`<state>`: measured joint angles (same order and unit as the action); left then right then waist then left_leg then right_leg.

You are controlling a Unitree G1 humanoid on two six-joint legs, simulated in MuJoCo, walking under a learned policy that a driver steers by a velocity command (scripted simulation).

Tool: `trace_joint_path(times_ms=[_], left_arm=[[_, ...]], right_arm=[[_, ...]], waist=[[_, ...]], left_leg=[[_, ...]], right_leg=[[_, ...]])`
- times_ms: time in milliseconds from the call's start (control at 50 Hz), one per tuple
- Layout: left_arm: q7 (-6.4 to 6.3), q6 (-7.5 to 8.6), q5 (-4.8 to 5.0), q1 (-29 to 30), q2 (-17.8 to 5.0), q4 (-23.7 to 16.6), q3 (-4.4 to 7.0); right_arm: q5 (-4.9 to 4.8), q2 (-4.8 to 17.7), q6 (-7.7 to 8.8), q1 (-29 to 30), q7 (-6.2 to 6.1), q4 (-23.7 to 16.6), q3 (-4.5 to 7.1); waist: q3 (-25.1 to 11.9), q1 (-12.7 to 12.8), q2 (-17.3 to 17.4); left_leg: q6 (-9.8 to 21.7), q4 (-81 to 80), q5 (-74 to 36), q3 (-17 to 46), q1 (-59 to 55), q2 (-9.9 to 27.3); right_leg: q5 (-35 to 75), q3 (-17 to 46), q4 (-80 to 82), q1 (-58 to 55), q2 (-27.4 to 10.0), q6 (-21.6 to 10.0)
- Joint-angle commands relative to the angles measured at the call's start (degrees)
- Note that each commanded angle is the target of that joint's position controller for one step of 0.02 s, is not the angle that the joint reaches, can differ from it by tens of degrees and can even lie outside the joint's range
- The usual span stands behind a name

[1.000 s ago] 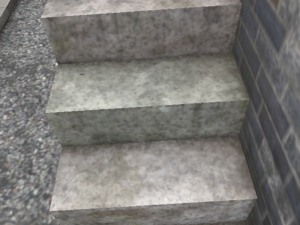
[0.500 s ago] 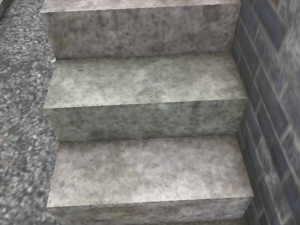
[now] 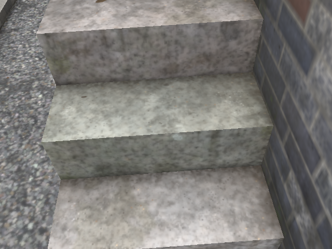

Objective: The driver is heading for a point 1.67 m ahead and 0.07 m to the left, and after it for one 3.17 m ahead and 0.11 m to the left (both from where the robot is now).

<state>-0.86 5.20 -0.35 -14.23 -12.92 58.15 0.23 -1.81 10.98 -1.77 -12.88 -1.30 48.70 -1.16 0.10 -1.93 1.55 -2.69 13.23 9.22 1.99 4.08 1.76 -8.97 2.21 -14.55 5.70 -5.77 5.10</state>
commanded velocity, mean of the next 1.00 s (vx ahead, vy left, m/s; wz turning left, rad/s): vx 0.31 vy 0.00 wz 0.00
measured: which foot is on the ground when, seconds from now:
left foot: down 0.00-1.00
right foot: down 0.00-1.00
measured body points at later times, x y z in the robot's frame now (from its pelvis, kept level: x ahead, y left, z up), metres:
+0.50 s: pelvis +0.01 +0.00 +0.00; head +0.02 -0.03 +0.45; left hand +0.05 +0.28 -0.12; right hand +0.11 -0.21 -0.15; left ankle -0.02 +0.15 -0.75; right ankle -0.01 -0.18 -0.75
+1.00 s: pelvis -0.03 +0.00 +0.00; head -0.02 -0.03 +0.45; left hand -0.04 +0.29 -0.12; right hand +0.02 -0.23 -0.16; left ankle -0.02 +0.15 -0.75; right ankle -0.01 -0.18 -0.75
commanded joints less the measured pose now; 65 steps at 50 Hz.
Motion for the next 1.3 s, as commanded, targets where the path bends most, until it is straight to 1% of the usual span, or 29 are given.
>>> trace_joint_path(times_ms=[20, 60, 80, 120, 180, 200, 220, 260, 400, 420, 440, 480, 520, 560, 600, 620, 640, 660, 680, 700, 740, 760, 820, 940, 1120, 1220, 1240, 1260, 1300], left_arm=[[0.17, 0.69, -0.05, -2.87, -7.63, -1.19, 0.85], [0.40, 0.56, -0.31, -2.79, -7.47, -1.25, 0.23], [1.19, -0.09, -0.64, -4.60, -9.60, -1.47, 1.04], [1.56, -0.48, -0.57, -3.81, -9.78, -2.03, 1.15], [1.57, -0.53, -0.70, -2.95, -9.58, -2.85, 1.17], [1.92, -1.03, -0.49, -5.59, -10.61, -2.07, 2.08], [1.93, -1.35, -0.42, -5.16, -10.98, -2.40, 2.35], [1.78, -1.58, -0.65, -4.31, -10.81, -3.28, 2.66], [1.38, -1.43, -0.57, -5.51, -10.95, -3.81, 3.31], [1.03, -0.88, -0.74, -2.67, -10.07, -4.70, 2.48], [0.98, -0.51, -0.82, -3.32, -9.69, -4.60, 2.26], [1.23, -0.27, -0.50, -5.67, -10.56, -3.40, 2.29], [1.50, -0.32, -0.32, -6.81, -11.05, -2.87, 2.37], [1.82, -0.43, -0.55, -7.11, -10.96, -2.59, 2.40], [2.08, -0.66, -0.78, -7.65, -10.78, -2.50, 2.49], [2.07, -0.57, -0.76, -7.89, -11.21, -2.37, 2.84], [2.08, -0.65, -0.80, -7.66, -11.11, -2.45, 2.94], [2.05, -0.80, -0.82, -7.99, -11.59, -2.31, 3.41], [2.02, -0.98, -1.06, -8.24, -11.80, -2.40, 3.75], [1.97, -1.12, -1.20, -8.24, -11.82, -2.52, 3.96], [1.68, -1.46, -1.19, -9.04, -11.39, -2.54, 4.35], [1.65, -1.69, -1.16, -9.26, -11.76, -2.43, 4.69], [1.54, -2.02, -0.93, -9.52, -11.56, -2.54, 5.23], [1.36, -2.26, -0.82, -11.17, -11.65, -2.42, 6.01], [0.97, -2.49, -0.73, -13.04, -11.74, -2.96, 6.68], [0.94, -2.56, -0.64, -13.67, -11.72, -3.40, 6.86], [0.27, -1.95, -0.36, -12.05, -8.56, -3.13, 5.53], [0.12, -1.63, -0.35, -11.56, -8.94, -3.10, 5.40], [0.00, -1.43, -0.43, -10.98, -9.73, -2.68, 5.35]], right_arm=[[0.61, 5.32, 0.26, -0.10, 0.12, -3.33, 0.61], [0.70, 5.48, -0.12, -0.23, 0.24, -2.98, 0.46], [0.98, 4.23, -0.05, -1.66, 1.07, -2.87, 0.06], [0.97, 4.40, -0.05, -0.71, 1.66, -3.00, -0.03], [1.19, 4.25, -0.04, 0.40, 1.68, -3.59, -0.33], [0.75, 3.25, 0.35, -0.95, 2.61, -3.10, -0.46], [0.68, 2.90, 0.68, -0.66, 2.97, -3.15, -0.56], [0.63, 2.81, 1.10, 0.74, 3.16, -3.60, -0.67], [0.85, 3.09, 1.50, 0.75, 3.08, -4.26, -0.72], [1.32, 4.09, 1.10, 2.43, 2.20, -4.91, -0.65], [1.45, 4.37, 0.76, 2.13, 1.84, -5.02, -0.64], [1.58, 4.71, 0.29, -0.01, 1.72, -4.29, -0.52], [1.38, 4.80, -0.10, -1.01, 1.80, -3.69, -0.36], [1.06, 4.65, -0.54, -1.18, 1.91, -3.15, -0.20], [1.07, 4.43, -0.87, -1.16, 1.84, -2.81, -0.09], [1.24, 4.52, -0.92, -1.01, 1.92, -3.03, -0.03], [1.16, 4.43, -0.96, -0.73, 1.95, -2.91, 0.01], [1.13, 4.58, -0.94, -1.02, 2.01, -2.89, 0.05], [0.84, 4.97, -0.62, -1.41, 2.19, -2.73, 0.32], [0.81, 4.87, -0.49, -1.33, 2.25, -2.51, 0.33], [0.55, 4.54, -0.45, -2.01, 2.34, -2.03, 0.45], [0.72, 4.56, -0.41, -1.96, 2.27, -1.86, 0.51], [0.75, 4.28, -0.33, -2.28, 2.12, -1.68, 0.61], [0.60, 4.22, -0.13, -3.33, 2.11, -1.39, 0.83], [0.36, 3.99, -0.09, -4.14, 2.15, -1.10, 1.17], [0.39, 3.85, 0.13, -3.73, 2.34, -1.08, 1.18], [0.18, 4.36, -0.61, -2.90, 1.21, -0.90, 1.57], [0.25, 4.30, -0.96, -3.17, 0.81, -1.16, 1.61], [0.36, 4.39, -1.21, -2.84, 0.54, -1.09, 1.63]], waist=[[-3.25, 0.12, 0.24], [-4.18, 0.06, 0.31], [-3.55, 0.03, 0.50], [-3.78, 0.22, 0.73], [-3.22, 0.28, -0.33], [-3.43, 0.74, -0.70], [-2.15, 0.64, -0.78], [-0.01, 0.91, -0.80], [0.75, 1.00, -1.81], [1.30, 0.36, -2.12], [0.15, 0.53, -1.79], [-1.58, 0.48, -1.42], [-2.22, 0.64, -0.86], [-1.93, 0.85, -0.42], [-0.93, 0.96, -0.32], [-0.73, 1.01, -0.65], [-0.11, 1.02, -0.51], [0.26, 0.96, -0.39], [0.98, 0.82, 0.05], [1.63, 0.96, 0.05], [2.90, 1.21, 0.27], [3.75, 1.30, -0.02], [4.98, 1.16, -0.41], [5.58, 1.20, -1.02], [5.85, 1.36, -1.22], [5.98, 1.40, -1.16], [4.80, 1.76, -2.14], [4.89, 1.30, -3.15], [5.26, 1.24, -2.85]], left_leg=[[2.88, -0.57, -26.86, 2.95, -4.96, 4.07], [2.84, -0.70, -29.58, 2.61, -6.34, 4.19], [2.32, -1.20, -30.04, 3.20, -5.50, 4.30], [2.02, -1.58, -27.80, 2.86, -5.51, 4.30], [1.89, -2.29, -24.31, 2.82, -5.20, 4.39], [0.85, -3.32, -18.37, 2.89, -4.18, 4.01], [0.64, -4.32, -15.34, 3.00, -2.71, 4.03], [0.55, -5.35, -13.17, 3.12, -1.61, 4.03], [0.48, -5.90, -13.44, 2.90, -2.81, 3.99], [1.59, -4.90, -18.72, 2.78, -3.85, 4.40], [1.81, -4.08, -21.12, 2.65, -5.31, 4.33], [1.59, -3.06, -25.11, 2.55, -6.58, 4.56], [1.19, -2.50, -25.91, 2.42, -6.50, 4.62], [1.02, -2.48, -24.19, 2.32, -5.64, 4.55], [0.97, -2.81, -21.98, 2.34, -4.68, 4.59], [0.93, -3.02, -19.81, 2.49, -4.23, 4.75], [0.86, -3.24, -18.24, 2.59, -3.52, 4.78], [0.60, -3.40, -15.91, 2.65, -2.70, 4.91], [0.50, -3.80, -14.44, 2.56, -1.77, 4.87], [0.51, -3.98, -12.64, 2.70, -1.01, 4.87], [0.46, -4.39, -8.94, 2.65, 0.34, 4.69], [0.49, -4.60, -6.86, 2.86, 1.08, 4.74], [0.52, -5.01, -1.88, 3.08, 2.57, 4.68], [0.68, -5.03, 1.01, 3.46, 3.30, 4.50], [0.89, -4.89, 1.92, 3.73, 3.55, 4.21], [1.07, -4.70, 1.71, 3.73, 3.63, 4.10], [1.61, -3.62, 2.90, 2.95, 2.77, 3.77], [1.75, -3.55, 2.99, 3.14, 2.86, 3.75], [2.00, -3.38, 2.58, 3.17, 3.09, 3.73]], right_leg=[[19.18, 1.16, 1.58, -1.22, -2.16, -4.80], [21.11, 0.91, 0.76, -2.08, -2.17, -4.73], [22.77, 1.47, 0.12, -2.57, -2.59, -3.87], [21.54, 1.84, -0.19, -2.68, -2.79, -3.74], [18.43, 1.96, 0.40, -2.13, -2.70, -3.53], [18.38, 4.21, 1.03, -4.97, -3.58, -3.63], [16.54, 4.58, 1.14, -5.45, -3.84, -3.81], [14.10, 4.80, 1.83, -4.65, -3.79, -4.00], [13.88, 4.77, 2.42, -3.72, -3.63, -3.75], [13.57, 2.41, 1.98, -0.45, -2.61, -3.62], [14.22, 2.15, 2.09, 0.18, -2.39, -3.38], [18.77, 2.15, 1.00, -0.69, -2.85, -2.88], [21.02, 2.32, 0.09, -1.29, -3.31, -2.59], [19.40, 2.39, -0.26, -0.96, -3.47, -2.60], [16.95, 2.35, 0.10, -0.34, -3.46, -2.56], [14.81, 2.50, 0.76, -0.20, -3.54, -2.59], [13.47, 2.63, 0.87, 0.09, -3.59, -2.59], [11.55, 2.98, 1.21, 0.25, -3.87, -2.38], [10.09, 3.16, 1.46, 0.25, -3.82, -2.51], [8.22, 3.15, 1.65, 0.56, -3.86, -2.50], [4.19, 3.29, 1.83, 1.02, -3.75, -2.54], [2.61, 3.64, 1.99, 1.36, -3.80, -2.51], [-0.09, 4.29, 2.16, 1.98, -4.00, -2.47], [-2.51, 4.75, 2.15, 2.67, -4.02, -2.46], [-3.89, 5.42, 1.66, 3.38, -4.02, -2.43], [-4.15, 5.45, 1.42, 3.78, -3.91, -2.53], [-3.58, 4.57, 2.06, 3.77, -3.77, -2.93], [-3.70, 4.48, 1.83, 3.99, -3.58, -2.91], [-3.46, 4.32, 1.62, 4.67, -3.56, -2.92]])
